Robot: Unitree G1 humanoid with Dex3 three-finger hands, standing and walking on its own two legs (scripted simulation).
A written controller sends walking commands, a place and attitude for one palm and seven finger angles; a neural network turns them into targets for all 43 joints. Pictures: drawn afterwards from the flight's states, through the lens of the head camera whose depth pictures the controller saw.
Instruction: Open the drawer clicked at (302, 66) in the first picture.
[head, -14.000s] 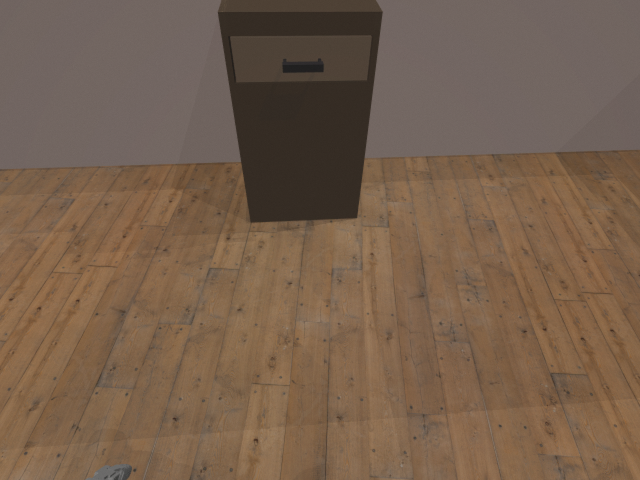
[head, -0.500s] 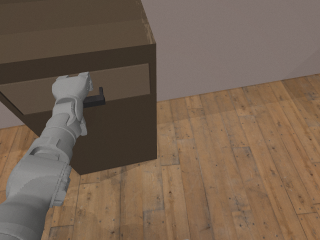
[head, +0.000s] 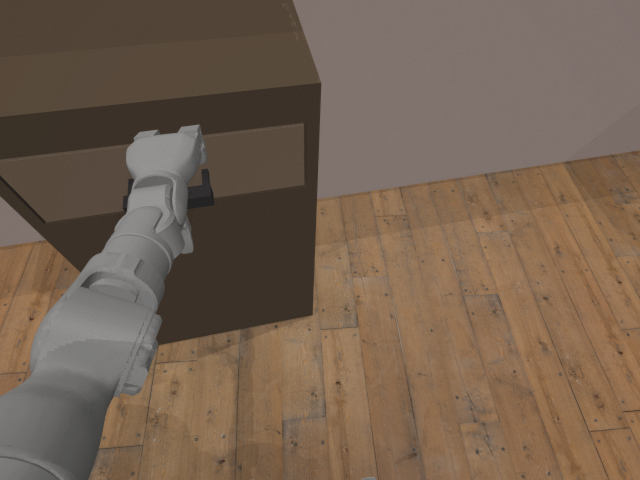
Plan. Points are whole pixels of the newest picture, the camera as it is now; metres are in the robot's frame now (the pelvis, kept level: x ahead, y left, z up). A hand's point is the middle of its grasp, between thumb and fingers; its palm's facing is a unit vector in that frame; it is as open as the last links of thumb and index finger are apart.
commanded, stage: move the hooked fingers above the handle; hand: left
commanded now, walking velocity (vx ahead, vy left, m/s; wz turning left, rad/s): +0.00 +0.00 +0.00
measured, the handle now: (169, 190) +0.56 +0.18 -0.02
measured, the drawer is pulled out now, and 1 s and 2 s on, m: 0.00 0.00 0.00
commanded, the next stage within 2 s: lower the fingers behind the handle in 0.76 s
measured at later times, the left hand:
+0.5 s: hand (183, 191) +0.50 +0.14 +0.04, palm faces -0.13 -0.08 -0.99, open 13.8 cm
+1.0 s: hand (166, 204) +0.49 +0.16 +0.04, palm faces -0.17 -0.06 -0.98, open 13.9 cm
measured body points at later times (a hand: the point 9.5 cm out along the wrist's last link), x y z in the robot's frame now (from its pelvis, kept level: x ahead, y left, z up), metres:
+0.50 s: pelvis +0.01 +0.00 +0.00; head +0.09 +0.00 +0.45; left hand +0.50 +0.14 +0.10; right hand +0.03 -0.28 -0.12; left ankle +0.00 +0.10 -0.71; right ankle -0.04 -0.11 -0.71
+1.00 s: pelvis +0.01 +0.00 +0.00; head +0.09 +0.00 +0.44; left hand +0.49 +0.16 +0.09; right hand +0.01 -0.27 -0.13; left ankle +0.00 +0.10 -0.71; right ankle -0.04 -0.11 -0.71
